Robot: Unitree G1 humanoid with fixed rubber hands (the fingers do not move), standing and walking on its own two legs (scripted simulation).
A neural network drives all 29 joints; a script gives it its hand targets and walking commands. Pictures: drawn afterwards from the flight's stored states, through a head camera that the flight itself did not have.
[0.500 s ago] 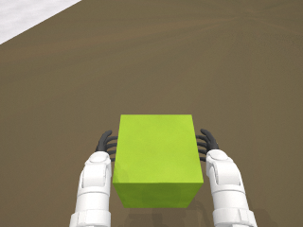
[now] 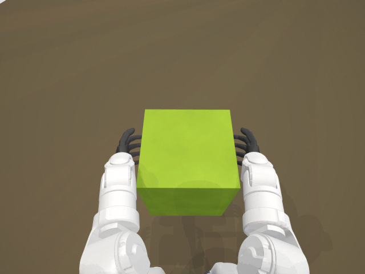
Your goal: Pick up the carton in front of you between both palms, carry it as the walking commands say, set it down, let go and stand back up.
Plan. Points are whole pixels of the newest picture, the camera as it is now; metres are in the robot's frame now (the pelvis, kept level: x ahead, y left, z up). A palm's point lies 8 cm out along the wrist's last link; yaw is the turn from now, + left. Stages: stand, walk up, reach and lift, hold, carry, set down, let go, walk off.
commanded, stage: set down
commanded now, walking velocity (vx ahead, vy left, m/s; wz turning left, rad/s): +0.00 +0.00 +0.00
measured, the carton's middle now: (186, 167) +0.38 +0.00 -0.07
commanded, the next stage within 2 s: none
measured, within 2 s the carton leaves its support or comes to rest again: rests again in 1.94 s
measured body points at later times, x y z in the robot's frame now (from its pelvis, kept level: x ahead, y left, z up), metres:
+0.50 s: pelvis -0.01 +0.02 -0.10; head +0.21 +0.01 +0.28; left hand +0.44 +0.12 -0.18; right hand +0.40 -0.18 -0.18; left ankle +0.04 +0.12 -0.73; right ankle +0.05 -0.11 -0.73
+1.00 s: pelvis -0.04 +0.02 -0.23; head +0.25 +0.00 +0.11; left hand +0.49 +0.09 -0.33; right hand +0.43 -0.20 -0.33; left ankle +0.04 +0.13 -0.73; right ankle +0.05 -0.11 -0.73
